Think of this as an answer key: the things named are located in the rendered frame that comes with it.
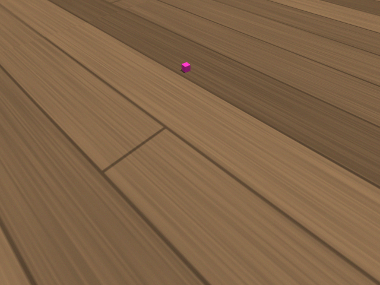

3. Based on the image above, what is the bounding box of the cube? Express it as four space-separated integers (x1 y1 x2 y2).
182 62 191 72

